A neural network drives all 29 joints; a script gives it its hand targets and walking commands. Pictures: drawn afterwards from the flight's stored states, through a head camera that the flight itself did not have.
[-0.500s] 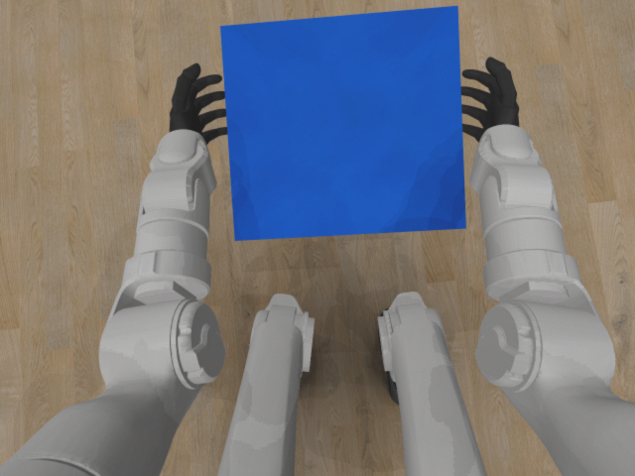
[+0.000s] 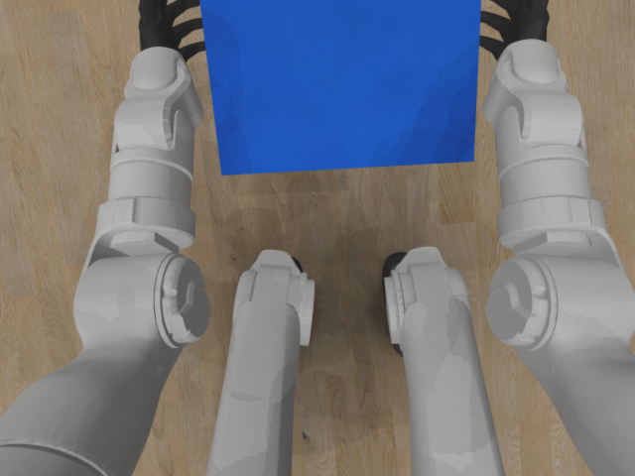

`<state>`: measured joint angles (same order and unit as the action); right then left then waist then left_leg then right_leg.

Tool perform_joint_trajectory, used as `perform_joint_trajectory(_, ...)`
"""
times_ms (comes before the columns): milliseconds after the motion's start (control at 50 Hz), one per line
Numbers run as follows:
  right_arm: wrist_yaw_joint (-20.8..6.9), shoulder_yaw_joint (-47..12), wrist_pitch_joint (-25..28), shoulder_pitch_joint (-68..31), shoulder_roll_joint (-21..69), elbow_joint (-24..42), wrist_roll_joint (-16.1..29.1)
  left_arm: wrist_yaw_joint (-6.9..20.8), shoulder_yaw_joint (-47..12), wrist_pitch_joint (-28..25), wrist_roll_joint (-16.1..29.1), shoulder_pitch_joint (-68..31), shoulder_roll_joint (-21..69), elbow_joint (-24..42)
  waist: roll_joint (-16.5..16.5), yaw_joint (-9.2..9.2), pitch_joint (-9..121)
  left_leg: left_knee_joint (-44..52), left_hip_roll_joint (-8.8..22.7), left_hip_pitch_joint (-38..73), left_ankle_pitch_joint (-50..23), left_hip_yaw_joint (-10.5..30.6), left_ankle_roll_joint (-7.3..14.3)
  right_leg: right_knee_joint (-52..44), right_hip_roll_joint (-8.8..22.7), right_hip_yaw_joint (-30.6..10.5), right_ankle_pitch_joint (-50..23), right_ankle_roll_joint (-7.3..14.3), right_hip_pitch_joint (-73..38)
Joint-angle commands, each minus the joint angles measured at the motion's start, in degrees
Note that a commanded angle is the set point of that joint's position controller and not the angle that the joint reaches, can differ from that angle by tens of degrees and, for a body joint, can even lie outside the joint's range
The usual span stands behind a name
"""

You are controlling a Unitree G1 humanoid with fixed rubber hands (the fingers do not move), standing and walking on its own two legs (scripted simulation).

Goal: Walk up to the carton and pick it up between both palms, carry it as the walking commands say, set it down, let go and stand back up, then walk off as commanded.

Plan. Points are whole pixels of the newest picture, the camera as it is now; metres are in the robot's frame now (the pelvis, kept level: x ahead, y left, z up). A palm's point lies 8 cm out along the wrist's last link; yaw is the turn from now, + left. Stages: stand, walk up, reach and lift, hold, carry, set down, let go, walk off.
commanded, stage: set down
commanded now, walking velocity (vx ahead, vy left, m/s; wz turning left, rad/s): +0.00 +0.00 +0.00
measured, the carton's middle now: (339, 55) +0.54 +0.00 -0.20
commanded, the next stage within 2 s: none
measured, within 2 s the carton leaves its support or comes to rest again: neither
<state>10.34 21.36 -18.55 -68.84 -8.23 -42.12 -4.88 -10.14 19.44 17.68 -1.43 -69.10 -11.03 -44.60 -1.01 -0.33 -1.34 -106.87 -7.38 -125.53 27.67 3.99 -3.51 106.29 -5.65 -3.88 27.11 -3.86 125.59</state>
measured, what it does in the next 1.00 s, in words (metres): lowers itself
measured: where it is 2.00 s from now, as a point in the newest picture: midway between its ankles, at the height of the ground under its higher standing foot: (342, 324)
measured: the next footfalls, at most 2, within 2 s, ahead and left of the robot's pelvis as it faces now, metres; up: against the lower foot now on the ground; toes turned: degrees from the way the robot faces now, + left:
none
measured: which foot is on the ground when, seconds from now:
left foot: down 0.00-1.00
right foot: down 0.00-1.00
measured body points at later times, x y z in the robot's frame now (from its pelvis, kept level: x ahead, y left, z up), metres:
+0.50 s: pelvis -0.02 +0.00 -0.06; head +0.36 +0.00 +0.17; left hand +0.55 +0.19 -0.22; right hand +0.55 -0.17 -0.22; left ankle +0.12 +0.12 -0.42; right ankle +0.12 -0.13 -0.42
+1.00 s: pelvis +0.01 +0.00 -0.08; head +0.38 +0.00 +0.14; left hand +0.56 +0.18 -0.28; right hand +0.57 -0.18 -0.27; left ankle +0.12 +0.12 -0.42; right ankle +0.12 -0.12 -0.42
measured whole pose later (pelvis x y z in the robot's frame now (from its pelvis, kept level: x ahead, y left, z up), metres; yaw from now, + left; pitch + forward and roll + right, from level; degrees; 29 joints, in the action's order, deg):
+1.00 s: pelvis +0.01 +0.00 -0.08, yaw +0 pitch +31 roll -1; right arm 8.8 7.0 -9.5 -86.4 -20.7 -61.7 10.1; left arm -6.6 7.6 9.4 11.4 -85.0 -21.8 -61.2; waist -0.7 -0.3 -29.9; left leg -128.3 -4.6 -124.4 34.9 1.8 -2.2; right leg 127.6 -4.1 -1.1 34.1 -2.4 124.4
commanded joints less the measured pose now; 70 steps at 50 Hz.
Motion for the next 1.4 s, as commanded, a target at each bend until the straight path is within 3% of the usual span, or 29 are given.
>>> perform_joint_trajectory(0, -21.98, -27.81, 3.42, -42.54, 47.51, 9.87, 8.94, 22.81, -26.64, -1.92, 8.82, -38.99, 55.58, 6.06, 0.61, 2.93, 83.19, 7.27, -0.47, 33.89, -12.75, -8.45, 0.99, -4.44, -0.82, 9.76, -13.85, 2.97, -36.65)
perform_joint_trajectory(40, -22.01, -28.90, 2.73, -41.57, 47.53, 6.18, 10.31, 22.68, -28.89, -2.08, 8.43, -43.31, 51.82, 7.56, -0.76, 0.26, 89.06, 6.26, 0.01, 37.55, -12.48, -9.31, 1.07, -2.85, -0.20, 9.63, -13.02, 2.81, -38.49)
perform_joint_trajectory(100, -22.00, -30.78, 2.58, -46.21, 46.59, 9.50, 12.14, 21.71, -31.96, -1.95, 10.72, -46.82, 53.52, 10.16, -0.77, 3.39, 99.04, 3.98, 0.57, 42.43, -12.00, -9.25, 0.65, -0.94, -0.15, 10.79, -13.14, 2.88, -41.69)
perform_joint_trajectory(160, -21.93, -33.27, 2.98, -49.22, 45.07, 12.52, 14.89, 20.69, -34.08, -1.68, 11.56, -48.15, 53.30, 11.93, -3.77, 2.96, 106.21, 1.69, 0.77, 51.08, -15.53, -8.31, 0.91, 1.86, -0.67, 10.84, -15.23, 3.41, -43.02)
perform_joint_trajectory(180, -21.92, -33.10, 2.21, -47.82, 44.55, 9.81, 14.00, 20.54, -34.23, -2.02, 12.36, -50.33, 52.29, 13.76, -0.78, 4.29, 108.29, 0.90, 1.02, 50.42, -15.42, -8.48, 0.65, 2.48, -0.37, 11.01, -16.35, 3.33, -47.05)
perform_joint_trajectory(200, -21.46, -34.14, 2.95, -51.15, 43.04, 13.96, 16.42, 20.10, -35.45, -1.84, 12.88, -51.27, 52.33, 13.56, -3.21, 2.02, 111.40, -0.17, 0.99, 54.85, -18.57, -9.24, 0.55, 3.71, -0.39, 11.00, -17.92, 3.61, -47.73)
perform_joint_trajectory(240, -20.70, -37.78, 3.32, -54.35, 41.90, 19.62, 18.25, 19.01, -36.43, -1.75, 14.55, -51.01, 50.94, 18.78, -1.62, 2.28, 114.57, -2.05, 0.51, 58.18, -24.88, -8.26, 0.90, 5.58, -0.46, 11.12, -22.48, 3.12, -49.98)
perform_joint_trajectory(280, -20.63, -37.37, 3.42, -53.12, 43.60, 15.14, 19.39, 18.31, -35.78, -2.38, 15.17, -52.00, 50.81, 16.65, -0.89, -0.70, 108.35, -1.60, 0.63, 54.63, -22.76, -8.82, 1.05, 6.22, -0.25, 10.67, -19.88, 3.33, -46.36)
perform_joint_trajectory(300, -20.13, -36.12, 3.97, -54.77, 41.39, 15.24, 18.63, 18.16, -36.17, -2.47, 15.24, -52.31, 50.07, 15.14, -0.58, 0.99, 106.04, -1.98, 0.75, 53.65, -20.02, -7.85, 1.49, 6.43, 0.27, 10.74, -17.55, 3.25, -45.42)
perform_joint_trajectory(360, -19.00, -37.09, 5.19, -58.64, 43.38, 16.15, 20.21, 17.92, -33.64, -4.59, 15.45, -56.88, 46.82, 16.64, 1.81, -1.39, 101.98, -4.32, 0.48, 45.25, -17.38, -9.66, 2.39, 7.15, 0.12, 8.98, -18.22, 3.13, -48.70)
perform_joint_trajectory(380, -18.89, -34.74, 5.26, -57.58, 40.95, 11.36, 19.16, 17.95, -31.55, -4.13, 14.00, -54.18, 46.10, 9.80, 0.60, -1.65, 93.85, -3.39, 1.10, 43.32, -13.91, -9.26, 2.44, 7.44, 0.61, 9.28, -14.47, 3.06, -45.56)
perform_joint_trajectory(420, -19.41, -31.03, 5.46, -55.15, 40.11, 5.20, 15.91, 19.25, -29.76, -4.41, 13.97, -52.67, 47.78, 3.93, 1.06, 1.47, 80.89, -3.61, 0.94, 35.27, -8.80, -8.63, 2.40, 6.72, 0.87, 9.64, -9.55, 3.23, -38.10)
perform_joint_trajectory(460, -19.34, -30.90, 6.21, -54.96, 39.67, 4.12, 16.33, 19.54, -28.16, -4.94, 13.06, -52.20, 47.07, 2.22, -0.27, -0.43, 80.73, -5.26, 1.39, 35.16, -8.78, -9.09, 2.56, 6.88, 0.99, 8.28, -9.53, 3.74, -39.30)
perform_joint_trajectory(480, -19.76, -28.00, 5.63, -50.17, 40.90, -2.99, 14.34, 20.07, -26.73, -4.88, 12.22, -50.83, 47.11, -1.41, 0.13, 1.80, 74.75, -4.97, 1.36, 31.90, -5.89, -9.31, 2.42, 6.94, 1.04, 9.06, -7.64, 3.65, -36.92)
perform_joint_trajectory(500, -19.96, -27.17, 5.93, -48.99, 40.40, -3.21, 13.60, 20.56, -25.94, -4.91, 12.31, -49.08, 47.59, -2.97, -0.50, 1.42, 72.73, -5.49, 1.33, 30.64, -6.42, -9.23, 2.35, 7.21, 0.89, 8.79, -7.71, 3.93, -36.07)
perform_joint_trajectory(520, -19.99, -26.36, 6.39, -49.82, 39.94, -2.30, 12.99, 20.72, -26.08, -5.40, 13.09, -50.05, 47.36, -1.91, 0.77, 3.41, 73.67, -5.85, 1.43, 31.61, -7.40, -8.36, 2.51, 7.82, 0.81, 9.65, -8.75, 3.66, -36.35)
perform_joint_trajectory(620, -19.93, -28.31, 7.82, -54.08, 37.94, 0.93, 15.80, 19.81, -27.76, -6.57, 15.84, -53.11, 45.29, 1.97, -0.01, 1.65, 72.97, -7.77, 1.69, 35.18, -14.11, -6.84, 2.29, 11.86, 0.40, 9.78, -13.91, 4.17, -34.14)
perform_joint_trajectory(660, -19.59, -28.56, 8.57, -52.25, 37.56, -0.28, 15.86, 19.43, -26.27, -7.78, 15.52, -52.64, 42.23, 1.95, 3.48, 1.25, 68.53, -8.99, 1.67, 33.16, -15.00, -7.55, 2.61, 11.40, 0.31, 9.00, -14.89, 3.51, -34.43)
perform_joint_trajectory(680, -19.44, -30.09, 9.26, -54.59, 37.26, 0.87, 18.04, 18.86, -26.37, -7.98, 15.03, -51.05, 41.31, 1.45, 1.17, -0.81, 69.04, -9.00, 1.76, 34.86, -16.68, -6.98, 2.70, 12.44, 0.24, 8.69, -16.98, 3.47, -35.67)
perform_joint_trajectory(840, -17.32, -30.59, 12.05, -53.87, 33.97, -0.36, 20.31, 17.76, -27.68, -10.54, 16.72, -51.72, 38.49, 1.16, 0.43, 0.09, 67.66, -12.55, 2.07, 35.88, -19.36, -7.18, 2.75, 14.24, 0.19, 7.10, -20.51, 3.70, -39.65)
perform_joint_trajectory(900, -17.15, -30.22, 11.78, -51.09, 35.87, -4.59, 20.16, 17.90, -26.39, -10.81, 15.84, -49.05, 38.61, -1.62, -0.58, -1.51, 60.48, -12.65, 1.89, 31.75, -18.48, -7.86, 2.76, 13.90, -0.47, 6.32, -19.62, 4.12, -36.45)
perform_joint_trajectory(960, -16.87, -29.23, 12.18, -52.46, 33.14, -3.08, 19.21, 18.42, -27.10, -10.94, 17.36, -52.82, 36.36, -0.30, -0.34, 0.85, 59.21, -12.71, 2.18, 30.70, -18.15, -6.86, 2.40, 14.18, 0.00, 6.19, -20.24, 4.17, -36.20)
perform_joint_trajectory(1000, -16.94, -29.42, 11.83, -50.52, 35.25, -6.35, 19.42, 18.12, -25.91, -11.28, 16.90, -51.64, 35.86, -1.76, 1.58, -0.33, 57.86, -12.77, 2.20, 29.88, -17.23, -7.31, 2.75, 14.30, -0.03, 6.56, -19.56, 3.89, -36.21)
perform_joint_trajectory(1060, -17.29, -27.43, 12.64, -51.11, 32.92, -6.28, 19.01, 18.37, -26.31, -10.74, 16.20, -50.36, 38.02, -4.22, -2.61, -0.09, 53.51, -12.04, 2.15, 29.39, -16.04, -7.03, 2.25, 13.97, 0.29, 6.31, -17.29, 4.60, -33.20)
perform_joint_trajectory(1140, -17.32, -29.03, 12.64, -53.72, 32.48, -3.92, 18.82, 18.16, -26.59, -11.41, 18.28, -53.88, 36.73, -1.53, 1.58, 2.03, 56.38, -13.34, 2.00, 30.49, -17.64, -6.54, 2.83, 14.54, 0.82, 6.52, -18.54, 4.35, -35.16)
perform_joint_trajectory(1160, -17.37, -27.39, 12.70, -52.71, 31.14, -6.35, 18.45, 18.44, -26.81, -11.19, 18.19, -54.11, 37.01, -3.72, -1.28, 3.01, 52.11, -12.61, 2.33, 28.74, -14.89, -6.84, 2.62, 14.11, 0.98, 6.46, -16.21, 4.66, -31.98)
perform_joint_trajectory(1180, -17.79, -27.00, 12.96, -54.72, 31.59, -4.78, 18.88, 17.99, -26.47, -11.20, 17.28, -54.45, 36.48, -3.62, -1.10, 1.09, 49.81, -11.43, 2.04, 30.53, -16.08, -5.44, 2.90, 14.95, 0.80, 7.08, -16.29, 4.42, -28.69)
perform_joint_trajectory(1320, -18.45, -26.40, 13.13, -54.38, 30.01, -5.83, 17.79, 18.11, -24.92, -11.39, 17.19, -52.87, 36.43, -6.81, -0.11, 2.76, 45.62, -11.81, 2.12, 27.95, -14.68, -5.18, 2.95, 15.19, 1.37, 7.19, -14.53, 4.48, -25.96)
perform_joint_trajectory(1380, -19.03, -25.56, 12.85, -50.90, 30.93, -8.15, 17.62, 18.44, -24.81, -11.57, 16.50, -52.17, 34.59, -6.65, 0.44, 1.69, 45.57, -12.25, 2.16, 29.60, -15.44, -4.67, 3.51, 15.29, 0.87, 6.65, -14.48, 4.42, -25.99)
